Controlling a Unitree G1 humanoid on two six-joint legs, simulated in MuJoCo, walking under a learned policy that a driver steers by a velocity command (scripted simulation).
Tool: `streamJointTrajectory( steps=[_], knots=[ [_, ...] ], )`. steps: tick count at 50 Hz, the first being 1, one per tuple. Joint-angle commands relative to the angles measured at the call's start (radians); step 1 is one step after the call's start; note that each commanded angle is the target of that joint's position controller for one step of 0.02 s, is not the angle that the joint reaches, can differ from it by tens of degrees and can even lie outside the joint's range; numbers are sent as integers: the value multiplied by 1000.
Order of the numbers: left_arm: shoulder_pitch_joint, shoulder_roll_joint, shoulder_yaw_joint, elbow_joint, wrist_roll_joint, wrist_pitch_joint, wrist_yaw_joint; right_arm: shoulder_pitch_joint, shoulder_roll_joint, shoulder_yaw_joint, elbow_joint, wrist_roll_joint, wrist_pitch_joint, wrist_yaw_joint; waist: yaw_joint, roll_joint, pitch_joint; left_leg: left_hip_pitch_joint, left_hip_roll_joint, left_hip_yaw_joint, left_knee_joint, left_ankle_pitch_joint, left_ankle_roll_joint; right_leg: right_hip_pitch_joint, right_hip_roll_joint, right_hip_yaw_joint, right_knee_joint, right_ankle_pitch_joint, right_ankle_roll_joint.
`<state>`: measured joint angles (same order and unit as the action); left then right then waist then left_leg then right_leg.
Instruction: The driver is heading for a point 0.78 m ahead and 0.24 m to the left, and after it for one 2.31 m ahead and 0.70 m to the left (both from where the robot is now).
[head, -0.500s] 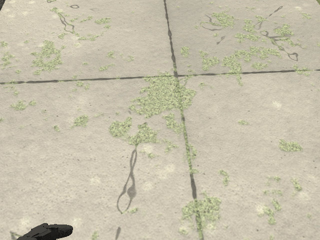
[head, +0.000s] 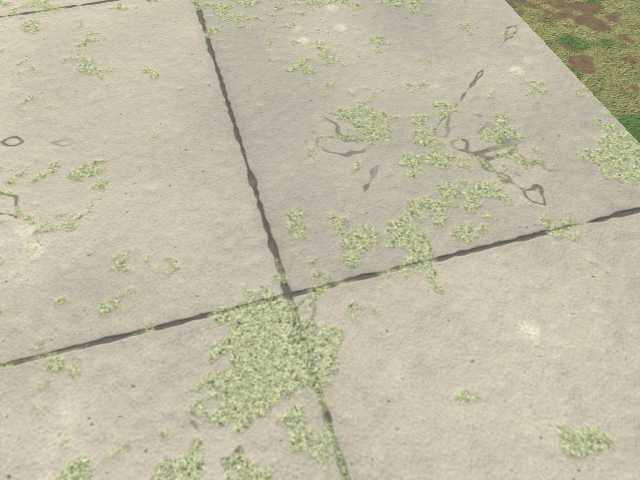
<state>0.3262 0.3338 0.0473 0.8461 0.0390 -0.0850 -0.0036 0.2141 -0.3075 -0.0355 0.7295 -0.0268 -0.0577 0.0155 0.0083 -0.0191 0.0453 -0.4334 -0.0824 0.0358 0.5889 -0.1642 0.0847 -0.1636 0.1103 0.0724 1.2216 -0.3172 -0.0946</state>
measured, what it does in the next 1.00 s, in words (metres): walks ahead, turning left: right foot, then left foot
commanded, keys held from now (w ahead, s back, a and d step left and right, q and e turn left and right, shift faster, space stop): w+q+shift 0.40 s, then q+shift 0.34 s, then e+shift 0.24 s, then w+e+shift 0.02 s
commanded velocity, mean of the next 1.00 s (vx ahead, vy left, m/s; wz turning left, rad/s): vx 0.62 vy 0.00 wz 0.64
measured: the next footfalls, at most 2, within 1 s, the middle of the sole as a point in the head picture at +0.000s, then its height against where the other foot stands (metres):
right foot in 0.34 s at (380, 444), level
left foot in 0.72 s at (233, 351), level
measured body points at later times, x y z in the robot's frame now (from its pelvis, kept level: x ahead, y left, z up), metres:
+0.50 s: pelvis +0.46 +0.03 +0.02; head +0.49 +0.04 +0.46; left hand +0.48 +0.33 -0.08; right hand +0.66 -0.22 -0.10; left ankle +0.34 +0.09 -0.61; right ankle +0.50 -0.09 -0.72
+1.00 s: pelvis +0.69 +0.14 +0.01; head +0.72 +0.17 +0.46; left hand +0.62 +0.39 -0.12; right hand +0.93 +0.03 -0.11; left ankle +0.72 +0.21 -0.72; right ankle +0.82 +0.04 -0.66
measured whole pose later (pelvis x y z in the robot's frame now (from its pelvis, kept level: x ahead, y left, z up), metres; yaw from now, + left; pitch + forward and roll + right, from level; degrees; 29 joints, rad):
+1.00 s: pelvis +0.69 +0.14 +0.01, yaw +37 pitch -1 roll +0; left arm 0.23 0.22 0.01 0.75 0.00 0.04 0.01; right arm 0.19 -0.20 0.00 0.75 -0.04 -0.02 0.00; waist 0.01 -0.02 0.11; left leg -0.31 -0.12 0.05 0.42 -0.11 0.13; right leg -0.53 -0.05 0.04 0.99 -0.36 0.01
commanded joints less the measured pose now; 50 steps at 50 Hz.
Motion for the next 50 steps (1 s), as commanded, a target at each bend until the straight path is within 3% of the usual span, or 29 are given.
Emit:
streamJointTrajectory(
  steps=[1,4,8,13,15,16,17,18,19,20,21,22,23,25,28,30,32,34,35,36,37,38,39,40,42,45,47,49,50],
  knots=[
    [-145,72,-14,-157,24,-36,-8,194,-99,-47,30,8,-3,10,-57,-27,-55,438,279,-621,-347,-249,206,-534,-125,41,96,60,24],
    [-160,28,-39,-208,50,-2,-21,234,-97,-41,82,20,-21,-1,9,46,14,273,198,-524,-394,-165,211,-511,-167,18,-74,-3,77],
    [-385,6,-73,-306,16,-2,-41,224,-127,-59,70,23,-30,-3,-28,60,87,63,130,-421,-496,-21,187,-389,-166,-63,-455,225,134],
    [-437,22,-67,-328,-3,-7,-28,284,-160,-78,87,43,-28,0,-77,74,8,210,142,-415,-398,356,106,-193,-112,-70,-674,403,113],
    [-322,71,-41,-295,-2,-13,-8,291,-188,-84,94,35,-24,-8,-25,65,-95,292,133,-401,-180,622,66,-33,-66,-75,-715,257,89],
    [-173,98,-24,-258,-2,-18,6,262,-215,-91,89,32,-25,-5,59,55,-183,251,100,-378,23,643,45,149,-83,-66,-720,212,74],
    [20,155,3,-225,10,-23,28,228,-186,-85,71,30,-35,-1,149,31,-288,109,62,-349,281,473,36,383,-209,42,-696,39,47],
    [167,221,29,-205,46,-21,46,250,-21,-46,36,43,-43,-9,154,-169,-420,-131,-12,-245,604,-229,33,632,-519,401,-743,-281,-6],
    [110,262,45,-199,30,-7,37,301,-35,-29,-16,63,-29,-12,85,-355,-509,-299,-7,-162,804,-319,28,641,-634,835,-920,-456,-98],
    [9,138,30,-216,24,-2,33,189,-95,-39,11,35,-9,-18,89,-156,-308,-382,77,-139,820,-198,34,491,-551,682,-948,-493,-80],
    [-34,61,10,-208,19,-5,28,107,-98,-43,4,18,1,-9,85,-53,-164,-374,104,-120,768,-140,19,353,-504,471,-931,-184,-67],
    [-39,32,2,-188,27,-10,25,70,-84,-45,2,11,12,-2,64,-6,-92,-349,123,-110,742,-147,0,263,-470,323,-918,177,-59],
    [-14,18,-4,-161,20,-18,26,63,-60,-45,-8,-2,29,6,37,-21,-56,-331,134,-101,728,-183,-15,207,-444,196,-895,498,-51],
    [20,-5,-7,-115,-13,-34,12,29,-21,-38,-45,-7,57,11,5,-86,-40,-351,148,-86,664,-229,-31,183,-430,60,-874,790,-24],
    [-110,20,1,-119,-35,-35,17,-72,-1,-18,-134,-3,61,42,-54,-135,-7,-268,140,-38,378,-48,-40,50,-377,-133,-955,795,17],
    [-163,47,12,-122,-44,-35,19,-46,-4,-12,-120,-3,57,69,-81,-109,-25,1,77,56,121,207,-37,-75,-292,-280,-929,722,53],
    [-141,103,30,-120,-51,-36,21,20,-37,-22,-99,-9,63,73,-110,-77,-69,167,14,108,81,239,-9,-80,-309,-297,-803,883,65],
    [-142,140,42,-138,-72,-24,17,183,-94,-48,-61,-25,66,58,-186,-51,-153,361,-13,74,62,218,56,-97,-345,-278,-503,911,76],
    [-140,130,41,-145,-69,-11,11,295,-138,-70,-22,-31,63,39,-231,1,-201,507,-13,26,20,244,90,-173,-311,-271,-248,665,98],
    [-62,53,26,-123,-37,9,1,236,-200,-85,-22,-15,63,10,-171,153,-132,560,94,-101,-34,585,125,-336,-165,-288,72,-234,125],
    [120,39,21,-161,-22,38,13,179,-306,-99,-90,-4,68,7,-49,209,-237,673,343,-478,65,1339,257,-466,-105,-190,390,-418,168],
    [154,81,21,-172,-3,54,29,170,-291,-106,-134,27,69,8,-74,116,-426,726,440,-584,-7,1365,345,-472,-135,-28,428,-310,171],
    [143,86,8,-169,-14,67,43,54,-239,-94,-172,20,79,-15,-52,94,-422,645,470,-636,-119,880,375,-526,-138,-26,419,-208,164],
    [86,112,12,-155,5,76,47,-6,-141,-63,-178,21,79,-28,-34,-9,-314,463,408,-581,-182,611,319,-486,-187,-29,308,-142,160],
    [85,86,8,-134,3,104,41,-25,-67,-28,-123,15,58,-32,21,-5,-190,228,332,-419,-226,606,237,-336,-213,-26,137,-126,139],
    [71,8,-11,-110,-31,126,32,14,-33,-2,-50,-8,22,-27,19,-15,-184,118,294,-227,-253,790,178,-159,-191,-24,-68,-72,110],
    [62,-8,-11,-103,-41,123,25,-9,-44,-2,-28,-16,13,-25,26,21,-187,157,271,-141,-252,793,142,-150,-166,-19,-189,-30,98],
    [25,6,0,-112,-40,125,16,-16,-57,-8,-24,-9,24,-27,14,63,-176,208,274,-111,-262,674,132,-188,-152,-42,-242,-8,96],
    [6,12,4,-118,-32,128,7,3,-65,-14,-23,-8,31,-24,-2,79,-181,218,284,-129,-314,368,136,-207,-161,-52,-255,0,92]
  ],
)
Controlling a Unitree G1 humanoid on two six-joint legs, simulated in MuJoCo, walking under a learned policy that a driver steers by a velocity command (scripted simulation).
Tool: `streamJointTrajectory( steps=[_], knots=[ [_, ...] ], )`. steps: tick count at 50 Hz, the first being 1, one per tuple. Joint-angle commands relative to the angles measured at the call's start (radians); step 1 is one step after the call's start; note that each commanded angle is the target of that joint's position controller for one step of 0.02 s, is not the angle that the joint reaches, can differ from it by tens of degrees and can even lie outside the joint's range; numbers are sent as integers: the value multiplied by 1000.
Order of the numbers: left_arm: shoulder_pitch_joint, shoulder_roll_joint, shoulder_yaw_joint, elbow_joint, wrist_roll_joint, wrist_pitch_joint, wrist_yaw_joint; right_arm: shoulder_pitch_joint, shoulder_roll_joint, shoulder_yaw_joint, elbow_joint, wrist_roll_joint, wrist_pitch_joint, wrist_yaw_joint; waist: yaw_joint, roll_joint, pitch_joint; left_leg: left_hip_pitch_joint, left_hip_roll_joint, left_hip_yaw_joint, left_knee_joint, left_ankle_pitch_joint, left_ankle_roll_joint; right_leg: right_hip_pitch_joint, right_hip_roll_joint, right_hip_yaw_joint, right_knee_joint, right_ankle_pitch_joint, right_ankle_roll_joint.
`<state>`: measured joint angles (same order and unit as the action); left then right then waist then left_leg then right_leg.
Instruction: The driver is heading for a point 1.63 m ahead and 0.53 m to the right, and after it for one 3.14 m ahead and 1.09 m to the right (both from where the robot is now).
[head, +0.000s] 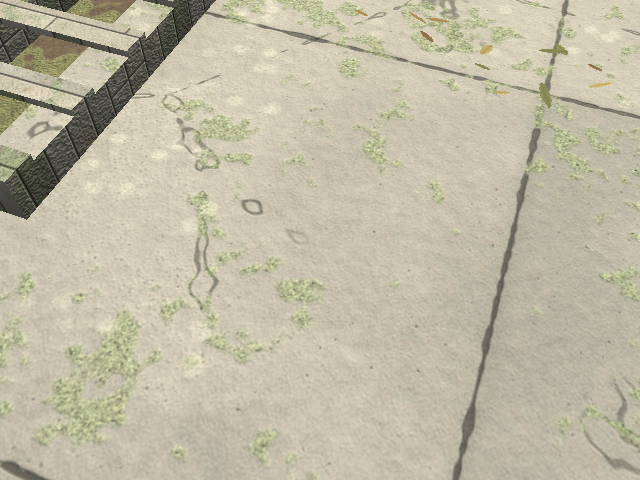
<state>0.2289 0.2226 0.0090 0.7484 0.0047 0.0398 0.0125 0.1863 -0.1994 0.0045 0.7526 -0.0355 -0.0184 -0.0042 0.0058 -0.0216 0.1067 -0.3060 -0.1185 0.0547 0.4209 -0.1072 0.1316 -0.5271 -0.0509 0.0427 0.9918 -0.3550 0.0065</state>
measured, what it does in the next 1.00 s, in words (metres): walks ahead, turning right: right foot, then left foot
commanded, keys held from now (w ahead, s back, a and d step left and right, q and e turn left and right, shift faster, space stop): w+e+shift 0.62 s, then w+q+shift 0.38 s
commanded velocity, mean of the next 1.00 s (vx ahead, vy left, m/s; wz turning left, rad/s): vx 0.80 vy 0.00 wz -0.45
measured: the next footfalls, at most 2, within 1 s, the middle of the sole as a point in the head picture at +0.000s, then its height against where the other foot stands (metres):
right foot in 0.32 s outside the picture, level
left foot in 0.70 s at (418, 439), level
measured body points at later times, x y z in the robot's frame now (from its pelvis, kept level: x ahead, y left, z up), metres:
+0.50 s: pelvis +0.15 -0.12 +0.01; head +0.15 -0.15 +0.46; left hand +0.25 +0.14 -0.10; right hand +0.24 -0.43 -0.09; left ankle +0.24 +0.00 -0.67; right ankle +0.02 -0.16 -0.73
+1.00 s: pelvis +0.51 -0.31 +0.00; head +0.52 -0.32 +0.45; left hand +0.85 -0.27 -0.03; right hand +0.29 -0.50 -0.12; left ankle +0.48 -0.16 -0.73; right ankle +0.57 -0.50 -0.70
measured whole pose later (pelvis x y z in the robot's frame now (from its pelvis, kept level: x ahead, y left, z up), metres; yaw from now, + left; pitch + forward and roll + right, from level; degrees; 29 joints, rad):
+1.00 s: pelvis +0.51 -0.31 +0.00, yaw -28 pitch +2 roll +2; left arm -0.02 0.26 -0.02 0.59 0.04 -0.08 -0.06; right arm 0.57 -0.29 -0.07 0.90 -0.01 -0.06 0.02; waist -0.12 -0.02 -0.01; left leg -0.04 -0.09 -0.13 0.33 -0.32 0.05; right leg -0.61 -0.06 0.06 0.71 -0.15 0.01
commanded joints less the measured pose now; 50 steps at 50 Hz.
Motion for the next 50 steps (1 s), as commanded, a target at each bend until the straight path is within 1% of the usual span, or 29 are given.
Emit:
streamJointTrajectory(
  steps=[1,2,4,7,13,14,15,16,17,18,19,20,22,24,27,30,31,33,34,35,36,37,38,39,40,42,44,47,50],
  knots=[
    [56,133,47,-38,12,9,-22,44,-183,-60,-47,1,-2,-1,-23,107,-218,95,338,-196,-220,-97,97,109,-17,-25,-45,33,-16],
    [9,144,53,-58,17,15,-36,47,-203,-69,-50,1,1,3,-37,142,-178,104,366,-262,-283,-370,101,46,-20,-31,-64,18,-19],
    [-34,154,63,-75,19,16,-58,62,-221,-82,-51,4,-2,3,-50,123,-131,155,418,-328,-346,-573,95,-41,-22,-34,-93,6,-23],
    [-18,127,67,-64,20,3,-75,62,-230,-95,-46,14,-21,-7,-34,84,-120,206,435,-254,-358,-559,58,-43,-24,-57,-161,-8,-39],
    [8,116,67,-69,-1,-7,-96,-13,-261,-111,-60,4,-27,-6,-2,130,-109,81,419,-11,-289,-508,-24,204,18,-182,-396,-25,-98],
    [45,112,65,-57,3,-12,-95,-39,-264,-112,-65,8,-22,-5,26,101,-100,37,408,37,-239,-520,-41,275,28,-209,-475,19,-112],
    [129,125,70,-21,10,-19,-89,-66,-249,-108,-73,6,-18,-6,66,31,-86,-41,360,105,-112,-536,-68,381,55,-213,-546,17,-128],
    [285,169,88,48,15,-28,-77,-92,-194,-91,-87,-11,-15,-3,121,-132,-101,-181,269,188,194,-492,-95,540,19,-80,-600,-98,-168],
    [352,230,96,42,21,-38,-65,-149,-89,-52,-110,-37,-8,3,154,-269,-61,-459,183,173,566,-500,-120,608,-155,244,-605,-282,-218],
    [296,316,109,-18,23,-42,-44,-247,-83,-42,-212,-32,-20,18,146,-279,-45,-737,77,4,677,-448,-161,640,-274,716,-834,-489,-336],
    [241,306,113,-33,21,-42,-25,-285,-150,-49,-226,-36,-42,34,131,-150,5,-817,169,-80,716,-326,-170,653,-297,672,-864,-417,-350],
    [220,288,110,-44,16,-49,-18,-254,-196,-60,-205,-31,-58,45,108,-81,-23,-774,184,-84,698,-231,-176,653,-253,574,-824,-273,-335],
    [213,272,105,-47,6,-67,-15,-184,-229,-65,-165,-36,-57,53,67,-13,-67,-638,192,-70,632,-180,-194,604,-171,451,-831,-156,-300],
    [228,247,98,-32,0,-88,-18,-211,-214,-58,-172,-22,-35,60,60,-18,-33,-580,180,-54,565,-118,-204,543,-123,395,-869,-52,-296],
    [226,250,107,-19,-1,-103,-19,-288,-172,-35,-201,-2,-25,61,67,-36,-7,-478,144,-32,393,-33,-208,471,-53,315,-848,155,-279],
    [231,268,117,-5,-8,-112,-14,-362,-165,-24,-244,10,-31,59,84,-90,-14,-311,125,-28,225,26,-185,431,-70,325,-839,357,-253],
    [215,273,119,-4,-11,-114,-13,-339,-175,-27,-243,13,-33,54,67,-96,-24,-228,119,-31,187,41,-171,420,-83,333,-826,435,-237],
    [199,283,115,17,-10,-127,-15,-160,-213,-47,-183,5,-39,34,-4,-93,-124,9,69,23,162,11,-120,469,-85,259,-696,847,-194],
    [193,297,116,32,4,-127,-18,30,-244,-67,-126,10,-38,15,-96,-75,-226,193,35,58,163,-60,-92,477,-55,198,-477,1017,-170],
    [164,283,111,33,20,-129,-16,248,-279,-87,-67,6,-38,-6,-206,-64,-314,431,88,32,198,-122,-68,347,-15,164,-195,945,-152],
    [180,176,85,0,9,-137,-16,412,-367,-115,-36,-25,-44,-20,-239,140,-425,637,286,-318,128,-594,-3,97,94,100,225,559,-121],
    [223,94,58,-33,-7,-150,-37,380,-404,-118,-8,-20,-46,-3,-145,432,-454,651,443,-949,-172,-770,86,-107,238,153,418,-72,-107],
    [171,121,51,-31,11,-145,-32,205,-321,-108,-32,-11,-45,11,-82,280,-249,531,442,-971,-194,-743,133,-243,150,144,475,-23,-129],
    [90,158,50,-34,31,-143,-38,161,-254,-100,-38,5,-50,18,-76,109,-191,416,413,-825,-171,-656,151,-227,83,107,437,46,-125],
    [23,168,49,-54,47,-143,-41,159,-219,-92,-24,7,-50,20,-64,42,-136,295,371,-721,-175,-543,138,-191,41,86,342,64,-115],
    [-47,146,34,-107,73,-127,-46,186,-183,-75,26,6,-56,17,-15,84,-65,134,298,-610,-197,-412,133,-151,4,80,225,18,-68],
    [-94,131,16,-151,73,-112,-50,208,-197,-78,47,18,-67,10,11,109,-18,49,280,-562,-246,-346,150,-157,-31,66,90,-11,-24],
    [-202,120,-13,-206,42,-116,-71,145,-242,-99,15,19,-71,7,22,107,1,-166,208,-422,-324,-255,114,97,-19,3,-242,175,16],
    [-199,148,-2,-188,24,-117,-67,175,-291,-119,10,36,-77,27,11,76,-34,-176,227,-417,-324,-98,81,332,30,-39,-348,323,20]
  ],
)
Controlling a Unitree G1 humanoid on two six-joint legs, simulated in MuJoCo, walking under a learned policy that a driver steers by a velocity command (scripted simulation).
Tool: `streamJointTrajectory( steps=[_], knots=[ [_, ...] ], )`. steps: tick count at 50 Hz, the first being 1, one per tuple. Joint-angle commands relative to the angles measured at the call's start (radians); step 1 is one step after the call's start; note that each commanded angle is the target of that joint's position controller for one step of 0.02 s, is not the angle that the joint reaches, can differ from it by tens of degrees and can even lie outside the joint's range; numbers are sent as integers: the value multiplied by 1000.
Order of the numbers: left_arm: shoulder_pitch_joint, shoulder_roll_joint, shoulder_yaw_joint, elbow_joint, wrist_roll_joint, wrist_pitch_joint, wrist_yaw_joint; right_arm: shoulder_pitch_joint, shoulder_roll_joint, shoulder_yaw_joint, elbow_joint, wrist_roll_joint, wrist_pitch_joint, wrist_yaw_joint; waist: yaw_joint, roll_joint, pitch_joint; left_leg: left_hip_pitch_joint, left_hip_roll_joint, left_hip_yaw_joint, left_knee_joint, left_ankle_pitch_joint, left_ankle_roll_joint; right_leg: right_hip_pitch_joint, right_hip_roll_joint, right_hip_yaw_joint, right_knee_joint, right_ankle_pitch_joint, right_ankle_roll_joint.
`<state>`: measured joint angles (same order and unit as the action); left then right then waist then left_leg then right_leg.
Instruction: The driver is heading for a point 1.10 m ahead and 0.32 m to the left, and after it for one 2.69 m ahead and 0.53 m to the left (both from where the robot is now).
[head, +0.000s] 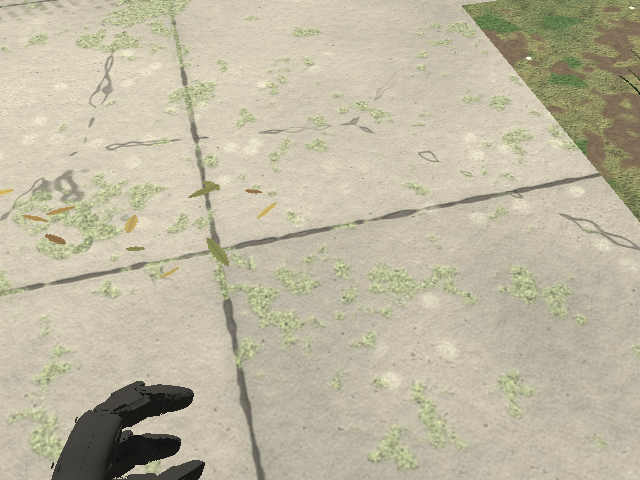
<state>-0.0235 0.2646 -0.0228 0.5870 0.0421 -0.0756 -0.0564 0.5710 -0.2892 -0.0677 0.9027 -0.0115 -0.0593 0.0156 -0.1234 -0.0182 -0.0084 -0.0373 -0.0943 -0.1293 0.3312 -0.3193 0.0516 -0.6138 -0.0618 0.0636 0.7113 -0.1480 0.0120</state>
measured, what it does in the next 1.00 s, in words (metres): walks ahead, turning left: right foot, then left foot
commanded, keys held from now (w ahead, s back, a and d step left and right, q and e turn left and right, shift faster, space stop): w+q+shift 0.68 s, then w+e+shift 0.30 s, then e+shift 0.02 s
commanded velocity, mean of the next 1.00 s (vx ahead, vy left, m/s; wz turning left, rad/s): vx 0.99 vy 0.00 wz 0.61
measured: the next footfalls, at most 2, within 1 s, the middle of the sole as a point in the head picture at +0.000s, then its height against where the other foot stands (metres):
right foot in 0.08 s outside the picture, level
left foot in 0.52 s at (237, 441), level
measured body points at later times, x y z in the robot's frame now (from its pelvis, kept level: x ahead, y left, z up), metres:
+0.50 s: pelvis +0.44 +0.04 -0.04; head +0.47 +0.07 +0.41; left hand +0.26 +0.27 -0.17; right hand +0.79 -0.06 -0.09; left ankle +0.57 +0.13 -0.74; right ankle +0.23 -0.16 -0.70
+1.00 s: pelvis +0.88 +0.26 -0.03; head +0.90 +0.28 +0.42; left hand +0.86 +0.57 -0.12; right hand +1.08 +0.03 -0.15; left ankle +0.63 +0.16 -0.63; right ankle +1.02 +0.27 -0.74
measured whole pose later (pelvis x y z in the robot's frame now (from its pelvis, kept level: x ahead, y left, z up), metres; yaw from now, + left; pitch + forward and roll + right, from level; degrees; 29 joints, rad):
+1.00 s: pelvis +0.88 +0.26 -0.03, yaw +36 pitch +0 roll -2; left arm 0.16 0.30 0.03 0.70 0.02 -0.05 -0.02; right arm 0.37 -0.34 -0.05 0.86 -0.04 -0.07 -0.01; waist -0.02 0.03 0.05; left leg -0.03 -0.12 -0.04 1.07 -0.36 0.08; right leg -0.50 0.08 -0.07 0.62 -0.12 -0.11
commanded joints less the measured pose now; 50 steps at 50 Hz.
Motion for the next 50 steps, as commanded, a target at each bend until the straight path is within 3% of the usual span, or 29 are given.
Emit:
streamJointTrajectory(
  steps=[1,3,4,5,6,8,13,18,21,23,24,25,26,27,28,29,30,32,34,36,38,40,42,44,46,47,48,49,50],
  knots=[
    [58,121,37,-23,-11,-2,11,-186,-202,-48,-133,15,-35,9,139,51,67,-383,205,-232,-181,177,145,439,45,-60,-112,105,12],
    [219,166,67,29,4,-9,41,-153,-212,-51,-116,14,-32,12,216,-14,-48,-312,137,-163,151,457,102,633,86,-83,-175,-9,-8],
    [384,215,90,53,21,-16,62,-173,-192,-46,-123,19,-38,15,306,-42,-154,-430,79,-108,442,429,72,844,-16,5,-165,-116,-35],
    [544,305,113,63,48,-17,83,-174,-53,-13,-167,30,-45,6,334,-237,-285,-622,6,-24,799,-91,54,1029,-322,394,-294,-560,-78],
    [482,326,122,60,34,-5,82,-132,-51,-2,-209,47,-34,0,253,-345,-307,-763,17,30,987,-133,62,967,-426,811,-494,-765,-141],
    [336,153,91,51,14,-5,72,-250,-87,-5,-188,0,-1,7,212,-89,-57,-825,135,59,1022,14,59,745,-336,504,-462,-559,-147],
    [380,64,71,156,-20,-39,56,-393,-24,8,-238,-20,59,54,148,-72,67,-824,198,85,954,92,32,603,-201,23,-518,48,-72],
    [328,112,81,186,-14,-56,63,-576,-40,35,-339,-17,60,88,99,-31,135,-704,184,194,616,302,60,522,-155,-257,-618,296,-57],
    [415,183,94,213,-15,-46,74,-593,-53,40,-334,-15,56,90,92,-26,101,-486,62,342,455,297,115,596,-142,-338,-498,939,-33],
    [387,258,114,197,-8,-16,87,-387,-113,17,-278,-12,53,73,-36,-80,-34,-265,1,332,444,210,153,646,-184,-326,-198,1230,-31],
    [340,277,120,176,-5,1,89,-180,-156,-6,-217,-13,51,59,-131,-90,-127,-41,-13,285,416,177,184,576,-199,-301,54,1224,-46],
    [328,261,119,169,3,9,81,-23,-206,-38,-151,-11,51,34,-176,-18,-190,228,-7,199,351,131,213,386,-142,-294,400,822,-37],
    [321,123,86,143,17,2,60,-106,-282,-64,-153,12,68,8,-69,228,-106,303,132,-42,326,129,245,71,54,-277,807,-257,-9],
    [391,135,76,16,-10,-18,59,-173,-389,-79,-219,-21,78,7,24,292,-309,553,334,-604,115,41,448,-243,111,-70,1016,-368,17],
    [289,182,73,6,-2,-43,59,-146,-341,-80,-230,-14,81,-5,-25,96,-275,492,358,-702,-42,-100,426,-302,53,31,945,-262,9],
    [267,182,68,12,-7,-53,60,-175,-283,-68,-205,-11,71,-15,28,3,-94,304,335,-639,-88,-72,383,-288,9,30,822,-206,6],
    [242,170,62,16,6,-48,63,-203,-249,-58,-192,-8,53,-19,78,-64,-11,137,290,-551,-89,33,352,-215,-26,24,722,-206,15],
    [284,157,55,34,36,-4,62,-257,-207,-36,-195,-3,22,-26,159,-82,49,-99,206,-396,-92,188,330,-76,-60,24,599,-248,44],
    [226,131,49,6,35,26,56,-248,-188,-28,-188,7,-3,-16,168,-67,85,-248,148,-316,-128,223,321,-15,-76,-7,436,-265,68],
    [113,75,26,-40,23,23,38,-246,-164,-22,-172,5,-22,-13,147,-33,124,-323,96,-202,-177,293,276,32,-80,-66,219,-37,58],
    [52,34,10,-43,2,11,21,-206,-140,-16,-147,19,-41,-1,96,-5,111,-333,70,-112,-212,437,213,167,-56,-108,10,264,14],
    [4,50,17,-35,-21,10,19,-146,-152,-16,-118,27,-58,7,43,8,100,-203,119,-95,-263,549,171,190,-29,-137,-88,407,-32],
    [-27,81,28,-38,-22,10,22,-116,-178,-17,-92,12,-60,-2,32,27,97,1,157,-49,-231,740,138,138,1,-153,-171,354,-80],
    [28,127,51,-15,-18,7,26,-105,-219,-24,-75,-8,-52,-20,74,78,28,162,198,6,-102,1124,99,178,82,-190,-177,201,-114],
    [328,188,84,77,-33,14,39,-161,-244,-31,-79,-51,-25,-40,234,129,-116,198,234,59,249,1386,77,406,149,-183,-146,26,-154],
    [550,219,104,144,-32,22,50,-231,-237,-28,-95,-60,-14,-46,361,97,-179,46,205,115,569,1285,62,636,120,-150,-159,-26,-186],
    [665,309,137,173,-16,31,59,-240,-143,-3,-145,-38,-24,-39,366,-100,-240,-321,78,162,1058,715,12,901,-52,179,-125,-273,-295],
    [584,317,139,184,-13,37,43,-156,-73,21,-181,-14,-50,-12,219,-340,-291,-669,-73,80,1245,-119,-26,1036,-229,793,-371,-342,-423],
    [460,246,134,148,-20,33,34,-239,-110,32,-194,-26,-62,-22,223,-142,-176,-756,15,2,1230,-31,-10,949,-228,775,-428,-265,-422]
  ],
)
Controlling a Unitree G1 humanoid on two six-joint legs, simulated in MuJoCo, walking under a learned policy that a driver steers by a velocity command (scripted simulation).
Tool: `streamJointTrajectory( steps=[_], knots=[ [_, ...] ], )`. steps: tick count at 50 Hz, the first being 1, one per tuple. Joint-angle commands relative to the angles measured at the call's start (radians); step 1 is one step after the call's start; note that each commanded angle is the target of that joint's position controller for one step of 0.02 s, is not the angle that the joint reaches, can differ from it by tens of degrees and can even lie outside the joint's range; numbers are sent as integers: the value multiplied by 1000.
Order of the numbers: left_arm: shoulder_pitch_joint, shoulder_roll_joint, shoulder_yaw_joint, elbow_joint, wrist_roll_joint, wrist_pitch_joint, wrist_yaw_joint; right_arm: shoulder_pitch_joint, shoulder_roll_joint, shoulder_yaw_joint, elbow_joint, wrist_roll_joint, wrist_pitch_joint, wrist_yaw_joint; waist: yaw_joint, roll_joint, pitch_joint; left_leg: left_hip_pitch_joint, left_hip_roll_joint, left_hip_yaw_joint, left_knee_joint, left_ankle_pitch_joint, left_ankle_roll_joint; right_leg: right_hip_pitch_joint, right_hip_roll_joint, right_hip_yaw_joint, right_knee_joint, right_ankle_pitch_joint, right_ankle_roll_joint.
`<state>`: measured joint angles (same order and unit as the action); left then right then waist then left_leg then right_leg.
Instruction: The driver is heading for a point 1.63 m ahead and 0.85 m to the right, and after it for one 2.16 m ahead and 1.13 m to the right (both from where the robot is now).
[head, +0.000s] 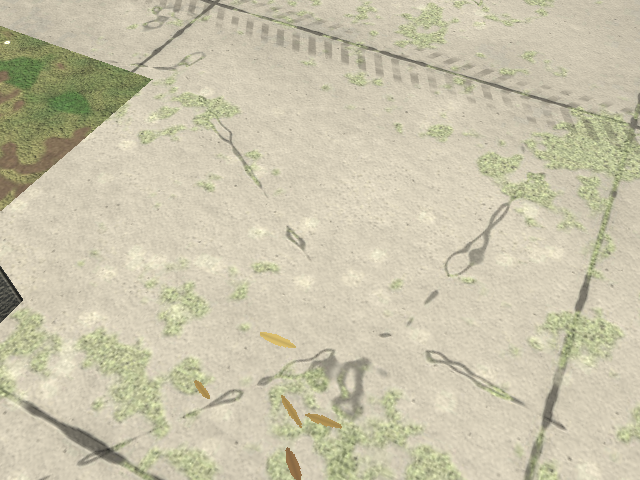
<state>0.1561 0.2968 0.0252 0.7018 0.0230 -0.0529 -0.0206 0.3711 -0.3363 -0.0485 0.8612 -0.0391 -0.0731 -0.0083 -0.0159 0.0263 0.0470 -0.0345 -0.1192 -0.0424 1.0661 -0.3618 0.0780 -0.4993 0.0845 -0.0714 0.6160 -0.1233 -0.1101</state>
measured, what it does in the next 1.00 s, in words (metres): walks ahead, turning right: left foot, then right foot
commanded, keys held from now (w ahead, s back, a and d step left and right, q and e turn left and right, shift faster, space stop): e+shift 0.88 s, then q+shift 0.12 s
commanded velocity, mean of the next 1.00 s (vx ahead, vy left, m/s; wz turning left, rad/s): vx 0.22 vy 0.00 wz -0.81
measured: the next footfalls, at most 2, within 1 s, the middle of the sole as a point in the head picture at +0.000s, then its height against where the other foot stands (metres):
left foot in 0.34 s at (314, 468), level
right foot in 0.76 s outside the picture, level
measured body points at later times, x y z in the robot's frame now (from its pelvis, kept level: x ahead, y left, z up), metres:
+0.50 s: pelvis +0.31 +0.00 +0.02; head +0.36 -0.01 +0.47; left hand +0.54 +0.23 -0.10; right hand +0.37 -0.30 -0.07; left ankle +0.45 +0.05 -0.71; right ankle +0.22 -0.07 -0.61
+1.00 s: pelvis +0.33 -0.03 +0.03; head +0.34 -0.07 +0.48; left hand +0.65 +0.02 -0.05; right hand +0.18 -0.29 -0.09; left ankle +0.46 +0.03 -0.66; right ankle +0.28 -0.10 -0.71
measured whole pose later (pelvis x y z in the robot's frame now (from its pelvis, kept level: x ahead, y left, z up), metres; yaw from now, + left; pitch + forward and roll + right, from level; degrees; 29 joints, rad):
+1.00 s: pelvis +0.33 -0.03 +0.03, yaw -51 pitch +1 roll +1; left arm 0.17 0.30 0.06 0.62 0.02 0.07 -0.01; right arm 0.25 -0.31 -0.06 0.69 -0.02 0.05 0.00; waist -0.01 0.03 0.05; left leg -0.51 0.03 0.02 0.94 -0.37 -0.05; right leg -0.28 0.08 0.09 0.50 -0.22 -0.05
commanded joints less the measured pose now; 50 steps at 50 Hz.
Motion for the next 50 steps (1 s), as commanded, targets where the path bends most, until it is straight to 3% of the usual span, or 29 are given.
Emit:
streamJointTrajectory(
  steps=[1,2,3,5,7,9,12,14,15,16,17,18,19,20,21,23,24,28,32,36,37,38,39,40,41,42,44,47,50],
  knots=[
    [253,174,78,36,-13,6,-3,-114,-83,17,-169,-1,-56,4,94,-39,-139,-727,92,-94,420,57,-45,684,-359,771,-322,-86,-279],
    [236,146,71,47,-15,3,-1,-154,-76,22,-184,-10,-55,4,58,46,-66,-673,120,-72,330,54,-51,533,-317,663,-316,140,-248],
    [237,126,60,62,-18,-3,5,-177,-64,26,-208,-21,-42,5,26,57,-16,-638,131,-64,278,29,-73,423,-277,575,-313,372,-231],
    [235,137,55,75,-26,-18,0,-159,-47,38,-228,-29,-6,6,-24,23,-10,-555,147,-36,107,-7,-104,295,-220,456,-320,654,-201],
    [202,184,68,69,-18,-16,-2,-203,-23,53,-263,-16,8,10,-42,-21,-16,-453,109,30,-101,58,-124,174,-138,368,-323,795,-176],
    [198,181,76,67,-23,-1,1,-264,6,68,-285,1,15,13,-18,-66,-53,-331,64,71,-296,250,-118,120,-58,304,-287,777,-94],
    [261,169,87,76,-30,27,10,-333,-4,67,-304,13,20,6,45,-94,-103,-239,21,56,-448,425,-109,163,-18,358,-201,603,9],
    [248,179,97,56,-22,42,24,-304,-40,55,-298,11,8,-8,34,-104,-110,-191,20,-4,-546,419,-100,219,-21,443,-110,498,41],
    [215,187,102,40,-23,43,29,-246,-58,48,-280,9,-2,-17,0,-102,-120,-139,35,-27,-610,448,-89,241,-9,457,-16,478,58],
    [200,170,99,28,-32,38,27,-146,-85,39,-252,2,-18,-27,-45,-74,-158,-29,103,-67,-670,552,-65,229,26,425,157,397,83],
    [252,85,78,-8,-45,34,29,-41,-151,24,-247,-6,-24,-37,-45,77,-288,183,388,-264,-585,939,-2,116,71,315,453,-137,107],
    [429,72,72,-27,-64,43,47,-44,-149,18,-272,5,-6,-29,26,218,-481,335,689,-527,-522,1275,164,12,134,206,669,-667,114],
    [441,131,78,10,-19,61,51,-110,-112,4,-278,23,8,-31,28,145,-486,242,665,-591,-562,1077,226,-43,33,164,768,-530,116],
    [328,155,87,7,2,77,42,-163,-23,27,-298,25,15,-38,17,47,-367,122,561,-445,-601,881,200,-57,-4,152,766,-436,126],
    [245,146,90,-14,4,88,29,-198,23,42,-292,17,27,-43,22,27,-263,21,479,-314,-647,767,154,-70,-26,140,724,-387,139],
    [207,120,85,-40,2,120,2,-207,-5,32,-273,12,37,-51,35,96,-168,-108,416,-168,-702,739,129,-41,-55,125,688,-346,161],
    [201,104,81,-50,-5,130,-4,-198,-19,24,-261,11,37,-45,42,109,-157,-142,402,-121,-713,742,128,-22,-58,113,664,-330,164],
    [120,79,68,-103,-7,149,-16,-193,-39,5,-251,0,37,-33,49,112,-154,-188,430,-19,-753,590,133,-1,-100,87,521,-266,151],
    [31,78,58,-152,-17,160,-39,-215,-77,-17,-261,-9,49,-18,43,149,-130,-292,425,105,-766,304,81,152,-122,26,283,-220,123],
    [-12,97,66,-180,-23,150,-48,-158,-127,-44,-251,3,72,-1,21,128,-117,-266,459,170,-669,156,17,255,-86,-40,57,-249,91],
    [27,108,72,-163,-21,142,-44,-136,-124,-48,-245,8,81,3,34,79,-120,-301,441,203,-590,97,-30,330,-67,-30,-35,-225,74],
    [105,146,85,-136,-11,130,-30,-94,-107,-51,-234,7,92,9,62,-76,-97,-405,387,259,-403,-5,-99,419,-127,129,-195,-181,42],
    [109,314,119,-169,-7,123,-9,-84,-25,-29,-302,15,107,12,33,-417,-47,-695,213,301,-119,-336,-196,447,-437,623,-308,46,-72],
    [157,320,136,-176,3,122,7,-228,-77,-33,-338,-3,122,-3,124,-248,-56,-716,175,79,20,-303,-189,363,-448,651,-314,160,-176],
    [115,286,124,-164,9,124,17,-227,-62,-30,-338,12,124,-6,77,-211,-43,-696,184,25,42,-201,-178,328,-383,549,-305,104,-165],
    [27,251,114,-172,4,128,23,-192,-62,-31,-315,24,116,-9,25,-195,-15,-657,194,12,12,-78,-166,274,-309,459,-309,38,-124],
    [-59,199,100,-194,-5,127,24,-144,-81,-40,-273,2,104,-10,-5,-198,-59,-585,167,34,20,19,-156,259,-219,385,-274,115,-98],
    [-13,134,73,-166,-7,110,15,-100,-54,-30,-228,21,111,1,9,-137,-142,-515,154,54,-37,-2,-144,331,-237,333,-238,322,-111],
    [12,88,51,-133,2,99,17,-119,-2,-4,-219,29,119,8,36,-159,-146,-396,163,63,-218,-16,-107,334,-251,309,-235,279,-94]
  ],
)
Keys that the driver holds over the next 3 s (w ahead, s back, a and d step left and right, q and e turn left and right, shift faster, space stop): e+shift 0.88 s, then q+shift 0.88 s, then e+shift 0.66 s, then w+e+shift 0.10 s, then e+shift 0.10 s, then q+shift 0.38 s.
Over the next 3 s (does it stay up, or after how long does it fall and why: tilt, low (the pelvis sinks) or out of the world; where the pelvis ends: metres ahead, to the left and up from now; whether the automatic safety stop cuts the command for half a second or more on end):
stays up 0.40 -0.11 0.03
